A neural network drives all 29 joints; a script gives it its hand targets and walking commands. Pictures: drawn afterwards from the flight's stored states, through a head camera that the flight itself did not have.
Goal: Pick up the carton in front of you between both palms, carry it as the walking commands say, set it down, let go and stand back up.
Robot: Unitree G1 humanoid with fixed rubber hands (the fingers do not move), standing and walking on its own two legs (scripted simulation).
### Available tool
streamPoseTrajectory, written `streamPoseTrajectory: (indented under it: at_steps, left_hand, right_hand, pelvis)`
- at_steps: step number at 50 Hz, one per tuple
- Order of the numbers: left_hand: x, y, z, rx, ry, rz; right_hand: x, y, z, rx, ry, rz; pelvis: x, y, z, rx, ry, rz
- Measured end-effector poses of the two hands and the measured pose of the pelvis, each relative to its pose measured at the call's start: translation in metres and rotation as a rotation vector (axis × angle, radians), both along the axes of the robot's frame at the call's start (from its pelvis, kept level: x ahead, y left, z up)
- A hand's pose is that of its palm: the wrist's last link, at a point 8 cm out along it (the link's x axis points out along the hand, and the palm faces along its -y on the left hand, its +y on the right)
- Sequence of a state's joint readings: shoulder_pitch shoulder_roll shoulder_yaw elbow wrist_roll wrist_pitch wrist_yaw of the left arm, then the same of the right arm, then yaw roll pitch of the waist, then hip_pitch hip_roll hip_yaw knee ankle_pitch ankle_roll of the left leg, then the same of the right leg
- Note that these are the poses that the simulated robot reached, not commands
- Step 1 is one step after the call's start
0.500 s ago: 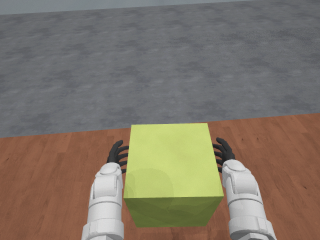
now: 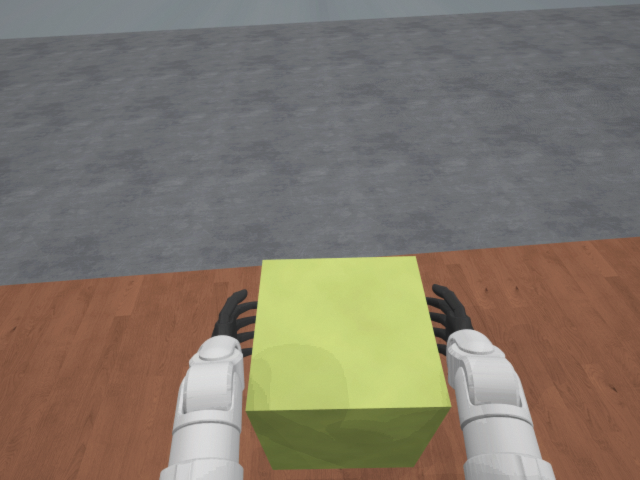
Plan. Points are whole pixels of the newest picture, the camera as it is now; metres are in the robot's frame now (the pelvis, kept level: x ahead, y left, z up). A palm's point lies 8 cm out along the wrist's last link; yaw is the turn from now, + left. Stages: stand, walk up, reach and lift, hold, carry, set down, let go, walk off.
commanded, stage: reach and lift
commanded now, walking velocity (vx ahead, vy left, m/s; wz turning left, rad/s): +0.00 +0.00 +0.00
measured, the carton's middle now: (341, 367) +0.30 +0.00 -0.04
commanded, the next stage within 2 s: hold in 0.18 s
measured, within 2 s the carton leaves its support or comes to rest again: neither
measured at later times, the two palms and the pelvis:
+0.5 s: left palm (221, 350) +0.27 +0.15 +0.05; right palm (464, 344) +0.27 -0.15 +0.05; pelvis -0.01 +0.00 +0.00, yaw +0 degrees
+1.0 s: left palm (222, 345) +0.28 +0.15 +0.05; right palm (463, 339) +0.28 -0.15 +0.05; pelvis -0.01 +0.00 +0.00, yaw +0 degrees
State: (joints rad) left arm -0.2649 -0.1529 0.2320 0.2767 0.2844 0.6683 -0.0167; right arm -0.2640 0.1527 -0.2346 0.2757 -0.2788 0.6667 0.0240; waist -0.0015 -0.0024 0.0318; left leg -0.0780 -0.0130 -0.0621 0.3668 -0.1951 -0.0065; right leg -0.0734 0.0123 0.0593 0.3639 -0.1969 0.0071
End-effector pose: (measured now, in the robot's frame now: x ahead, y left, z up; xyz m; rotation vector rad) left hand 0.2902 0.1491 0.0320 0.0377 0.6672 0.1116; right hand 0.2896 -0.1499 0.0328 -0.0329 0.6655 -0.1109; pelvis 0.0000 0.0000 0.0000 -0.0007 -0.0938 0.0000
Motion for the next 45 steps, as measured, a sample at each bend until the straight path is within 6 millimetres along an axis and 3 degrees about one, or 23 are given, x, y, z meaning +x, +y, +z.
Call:
streamPoseTrajectory:
  at_steps: [10,18,32,45]
  left_hand:
    - [-0.003,0.0,0.005,-0.001,-0.005,0.002]
    - [-0.01,0.001,0.019,-0.003,-0.034,0.006]
    - [-0.015,0.0,0.018,-0.02,-0.017,0.018]
    - [-0.011,0.0,0.019,-0.016,-0.017,0.016]
  right_hand:
    - [-0.003,0.0,0.005,0.001,-0.004,0.0]
    - [-0.01,0.001,0.019,0.001,-0.034,-0.001]
    - [-0.015,0.0,0.018,0.021,-0.017,-0.015]
    - [-0.011,0.0,0.019,0.017,-0.017,-0.011]
  pelvis:
    - [-0.001,0.0,0.0,0.0,-0.011,0.0]
    - [-0.003,0.0,0.001,0.0,-0.034,0.0]
    - [-0.015,0.0,-0.001,0.001,-0.052,-0.001]
    - [-0.012,-0.001,-0.001,0.001,-0.05,0.0]
